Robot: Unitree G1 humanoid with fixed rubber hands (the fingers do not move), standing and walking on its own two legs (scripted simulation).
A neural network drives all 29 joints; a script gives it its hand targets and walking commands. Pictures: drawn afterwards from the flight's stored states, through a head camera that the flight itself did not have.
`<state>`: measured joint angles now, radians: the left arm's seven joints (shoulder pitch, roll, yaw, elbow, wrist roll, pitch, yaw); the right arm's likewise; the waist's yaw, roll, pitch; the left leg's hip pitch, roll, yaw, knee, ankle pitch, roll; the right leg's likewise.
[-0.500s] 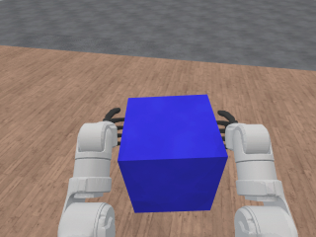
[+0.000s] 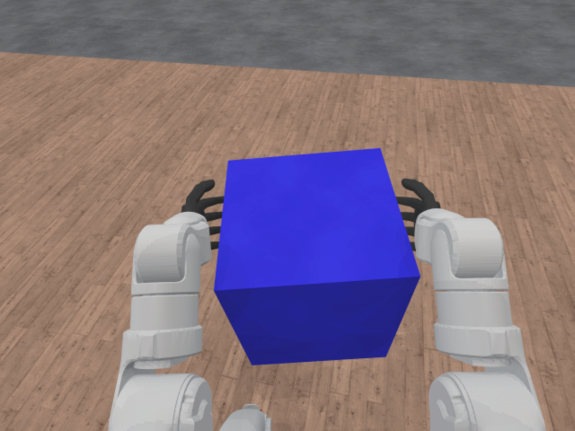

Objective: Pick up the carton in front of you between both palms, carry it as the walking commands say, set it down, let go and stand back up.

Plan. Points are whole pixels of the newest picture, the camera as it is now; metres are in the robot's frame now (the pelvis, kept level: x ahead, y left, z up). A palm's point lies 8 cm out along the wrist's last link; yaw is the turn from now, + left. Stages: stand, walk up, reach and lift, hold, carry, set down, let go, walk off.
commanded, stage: carry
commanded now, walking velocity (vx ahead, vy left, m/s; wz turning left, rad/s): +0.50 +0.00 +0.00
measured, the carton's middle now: (311, 264) +0.35 +0.01 +0.03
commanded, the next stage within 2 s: none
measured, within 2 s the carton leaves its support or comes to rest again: neither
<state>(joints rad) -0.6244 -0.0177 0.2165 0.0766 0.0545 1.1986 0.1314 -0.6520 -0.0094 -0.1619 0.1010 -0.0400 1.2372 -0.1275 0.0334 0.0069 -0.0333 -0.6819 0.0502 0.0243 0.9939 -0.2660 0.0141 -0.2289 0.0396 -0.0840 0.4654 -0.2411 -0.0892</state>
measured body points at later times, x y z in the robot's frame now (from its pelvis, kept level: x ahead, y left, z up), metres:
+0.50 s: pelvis +0.31 +0.04 -0.03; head +0.37 +0.05 +0.41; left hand +0.69 +0.16 +0.03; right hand +0.65 -0.14 +0.03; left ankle +0.31 +0.07 -0.77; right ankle +0.33 -0.12 -0.69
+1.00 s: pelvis +0.62 -0.02 -0.06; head +0.66 -0.03 +0.38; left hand +0.98 +0.15 +0.03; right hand +1.00 -0.15 +0.02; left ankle +0.64 +0.13 -0.72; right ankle +0.64 -0.05 -0.80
